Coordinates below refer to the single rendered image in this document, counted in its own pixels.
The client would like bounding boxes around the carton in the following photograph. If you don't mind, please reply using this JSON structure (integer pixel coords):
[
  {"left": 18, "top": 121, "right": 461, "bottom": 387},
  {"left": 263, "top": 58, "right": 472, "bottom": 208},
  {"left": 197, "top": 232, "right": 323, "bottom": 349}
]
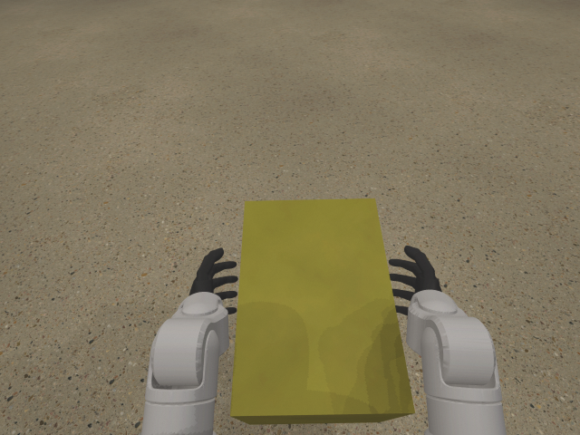
[{"left": 230, "top": 198, "right": 415, "bottom": 425}]

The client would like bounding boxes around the robot right forearm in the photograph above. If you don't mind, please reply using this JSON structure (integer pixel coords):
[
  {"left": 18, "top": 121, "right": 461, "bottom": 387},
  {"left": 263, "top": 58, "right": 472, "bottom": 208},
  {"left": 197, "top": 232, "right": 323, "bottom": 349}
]
[{"left": 406, "top": 290, "right": 507, "bottom": 435}]

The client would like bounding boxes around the right robot hand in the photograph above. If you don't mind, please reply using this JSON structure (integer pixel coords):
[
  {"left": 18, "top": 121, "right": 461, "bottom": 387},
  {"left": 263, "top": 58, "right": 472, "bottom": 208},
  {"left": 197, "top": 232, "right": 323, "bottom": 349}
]
[{"left": 389, "top": 246, "right": 442, "bottom": 316}]

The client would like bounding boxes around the left robot hand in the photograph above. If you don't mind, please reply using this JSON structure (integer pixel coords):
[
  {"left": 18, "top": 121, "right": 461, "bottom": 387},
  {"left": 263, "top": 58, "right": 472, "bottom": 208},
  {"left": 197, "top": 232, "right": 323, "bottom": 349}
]
[{"left": 189, "top": 248, "right": 238, "bottom": 314}]

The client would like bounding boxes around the robot left forearm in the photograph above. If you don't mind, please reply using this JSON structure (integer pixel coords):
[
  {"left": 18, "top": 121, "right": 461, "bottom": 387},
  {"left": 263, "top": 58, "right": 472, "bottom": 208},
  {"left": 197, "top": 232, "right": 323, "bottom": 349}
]
[{"left": 141, "top": 292, "right": 229, "bottom": 435}]

